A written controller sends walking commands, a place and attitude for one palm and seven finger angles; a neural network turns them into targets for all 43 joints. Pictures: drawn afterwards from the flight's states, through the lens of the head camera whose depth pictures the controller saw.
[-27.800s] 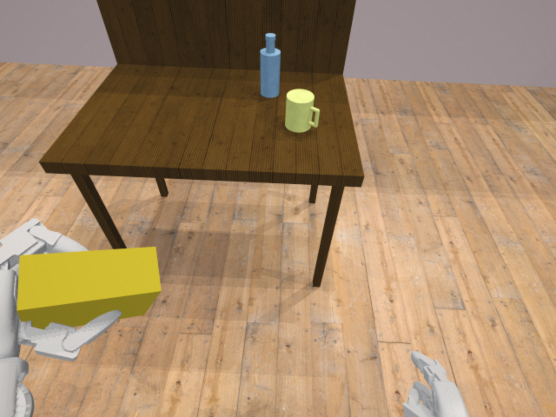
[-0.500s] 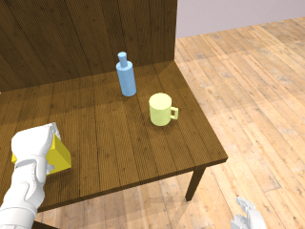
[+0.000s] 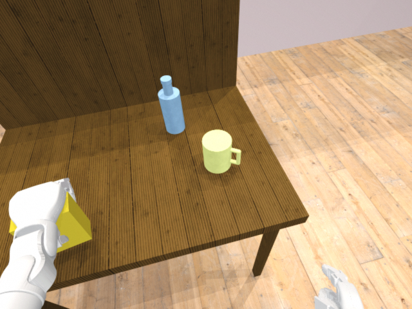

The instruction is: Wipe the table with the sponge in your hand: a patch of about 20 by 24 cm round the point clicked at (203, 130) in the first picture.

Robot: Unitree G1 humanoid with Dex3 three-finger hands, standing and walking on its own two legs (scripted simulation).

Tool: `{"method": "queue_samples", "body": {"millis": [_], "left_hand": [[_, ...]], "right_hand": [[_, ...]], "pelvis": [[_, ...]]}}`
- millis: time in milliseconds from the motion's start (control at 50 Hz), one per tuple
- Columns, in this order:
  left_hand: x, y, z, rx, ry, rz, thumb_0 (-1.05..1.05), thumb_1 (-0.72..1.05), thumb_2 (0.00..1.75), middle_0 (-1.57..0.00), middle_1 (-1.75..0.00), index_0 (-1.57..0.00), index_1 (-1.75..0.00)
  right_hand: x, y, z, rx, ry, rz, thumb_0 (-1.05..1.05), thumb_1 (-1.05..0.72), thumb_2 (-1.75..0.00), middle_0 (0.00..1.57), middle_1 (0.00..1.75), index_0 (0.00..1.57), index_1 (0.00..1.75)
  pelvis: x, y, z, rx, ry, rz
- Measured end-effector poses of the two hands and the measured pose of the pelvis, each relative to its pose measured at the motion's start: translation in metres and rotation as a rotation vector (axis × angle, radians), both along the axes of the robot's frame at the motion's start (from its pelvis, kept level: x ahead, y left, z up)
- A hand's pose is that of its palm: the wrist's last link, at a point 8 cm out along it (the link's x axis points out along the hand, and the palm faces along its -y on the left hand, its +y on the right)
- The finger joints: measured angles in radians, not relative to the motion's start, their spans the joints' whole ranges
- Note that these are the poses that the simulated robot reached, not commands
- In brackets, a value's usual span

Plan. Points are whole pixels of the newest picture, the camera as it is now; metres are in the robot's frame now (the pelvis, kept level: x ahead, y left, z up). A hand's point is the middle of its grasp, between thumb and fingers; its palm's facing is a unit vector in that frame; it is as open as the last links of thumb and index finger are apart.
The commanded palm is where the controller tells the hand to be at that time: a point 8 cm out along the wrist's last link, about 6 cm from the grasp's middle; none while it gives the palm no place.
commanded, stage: move the sponge above the wiping area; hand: left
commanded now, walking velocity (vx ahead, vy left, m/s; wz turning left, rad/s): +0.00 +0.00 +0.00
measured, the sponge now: (59, 230) +0.24 +0.36 -0.02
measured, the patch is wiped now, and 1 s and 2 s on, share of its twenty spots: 0.00 0.00 0.00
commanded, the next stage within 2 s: lower the sponge onto the table in 0.92 s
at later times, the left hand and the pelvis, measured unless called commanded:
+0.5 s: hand (56, 221) +0.25 +0.36 +0.01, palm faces -0.21 -0.05 -0.98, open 9.6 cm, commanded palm +0.24 +0.34 +0.08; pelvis +0.00 +0.00 +0.00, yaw +0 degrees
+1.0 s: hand (65, 223) +0.25 +0.34 +0.00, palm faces -0.22 -0.07 -0.97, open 9.6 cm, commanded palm +0.25 +0.34 +0.08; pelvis -0.01 +0.00 +0.00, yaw +0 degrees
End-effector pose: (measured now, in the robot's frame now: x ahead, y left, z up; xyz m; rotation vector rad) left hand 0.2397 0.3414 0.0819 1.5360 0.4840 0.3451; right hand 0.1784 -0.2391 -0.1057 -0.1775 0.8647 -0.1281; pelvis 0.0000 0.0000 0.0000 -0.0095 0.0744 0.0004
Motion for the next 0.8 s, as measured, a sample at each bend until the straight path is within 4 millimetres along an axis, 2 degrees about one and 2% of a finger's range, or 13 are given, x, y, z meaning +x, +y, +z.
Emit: {"method": "queue_samples", "body": {"millis": [80,140,240,300,360,460,520,580,640,680,740,800], "left_hand": [[-0.005,-0.004,-0.019,-0.046,0.108,-0.023,0.0,-0.43,1.04,-0.78,-1.37,-0.77,-1.36],[-0.001,-0.016,-0.024,-0.062,0.112,-0.113,0.0,-0.44,1.04,-0.79,-1.36,-0.77,-1.36],[0.011,-0.029,-0.006,-0.008,-0.014,-0.226,0.0,-0.44,1.04,-0.79,-1.36,-0.77,-1.35],[0.018,-0.02,0.007,0.02,-0.081,-0.172,0.0,-0.44,1.04,-0.79,-1.36,-0.77,-1.36],[0.021,-0.004,0.01,0.025,-0.073,-0.063,0.0,-0.44,1.04,-0.79,-1.36,-0.77,-1.36],[0.011,0.01,-0.007,-0.007,0.081,0.019,0.0,-0.43,1.04,-0.78,-1.37,-0.77,-1.36],[0.002,0.003,-0.02,-0.057,0.139,-0.04,0.0,-0.43,1.04,-0.78,-1.37,-0.77,-1.36],[-0.003,-0.012,-0.025,-0.079,0.113,-0.148,0.0,-0.43,1.04,-0.79,-1.37,-0.77,-1.36],[-0.005,-0.023,-0.018,-0.048,0.033,-0.229,0.0,-0.44,1.04,-0.79,-1.36,-0.77,-1.36],[-0.003,-0.023,-0.01,-0.012,-0.029,-0.232,0.0,-0.44,1.04,-0.79,-1.36,-0.77,-1.36],[0.001,-0.012,0.002,0.02,-0.1,-0.158,0.0,-0.44,1.04,-0.79,-1.36,-0.78,-1.36],[0.004,0.003,0.009,0.028,-0.1,-0.046,0.0,-0.44,1.04,-0.79,-1.36,-0.77,-1.36]], "right_hand": [[0.002,0.002,0.002,-0.019,-0.011,0.024,0.01,-0.9,-0.9,0.2,0.3,0.2,0.3],[0.002,0.002,0.003,-0.044,-0.015,0.038,0.01,-0.9,-0.9,0.2,0.3,0.2,0.3],[-0.001,0.004,0.003,-0.048,-0.015,0.023,0.01,-0.9,-0.9,0.2,0.3,0.2,0.3],[-0.006,0.004,0.0,-0.026,-0.004,0.0,0.01,-0.9,-0.9,0.2,0.3,0.2,0.3],[-0.01,0.003,-0.001,-0.006,0.009,-0.016,0.01,-0.9,-0.9,0.2,0.3,0.21,0.3],[-0.015,-0.002,-0.001,-0.009,0.016,-0.02,0.01,-0.9,-0.9,0.2,0.3,0.21,0.3],[-0.015,-0.005,0.0,-0.037,0.018,-0.011,0.01,-0.9,-0.9,0.2,0.3,0.21,0.3],[-0.014,-0.007,0.002,-0.069,0.02,0.001,0.01,-0.9,-0.9,0.2,0.3,0.2,0.3],[-0.013,-0.005,0.002,-0.082,0.022,0.008,0.01,-0.9,-0.9,0.2,0.3,0.2,0.3],[-0.011,-0.002,0.001,-0.073,0.022,0.008,0.01,-0.9,-0.9,0.2,0.3,0.2,0.3],[-0.009,0.003,-0.001,-0.042,0.018,0.0,0.01,-0.9,-0.9,0.2,0.3,0.2,0.3],[-0.007,0.008,-0.001,-0.011,0.007,-0.005,0.01,-0.9,-0.9,0.2,0.3,0.2,0.3]], "pelvis": [[-0.003,0.0,0.0,0.0,-0.004,0.01],[-0.004,-0.001,-0.001,-0.003,-0.007,0.011],[-0.005,0.0,-0.001,-0.006,-0.005,0.002],[-0.005,0.0,-0.001,-0.004,-0.002,-0.006],[-0.005,0.0,0.0,-0.001,0.001,-0.011],[-0.004,0.002,0.0,0.0,0.004,-0.007],[-0.003,0.004,0.0,-0.003,0.003,-0.002],[-0.002,0.005,-0.001,-0.006,0.0,0.0],[-0.003,0.006,-0.001,-0.009,-0.001,0.0],[-0.004,0.005,-0.002,-0.01,-0.001,0.001],[-0.006,0.005,-0.002,-0.008,0.0,-0.002],[-0.008,0.004,-0.001,-0.005,-0.001,-0.003]]}}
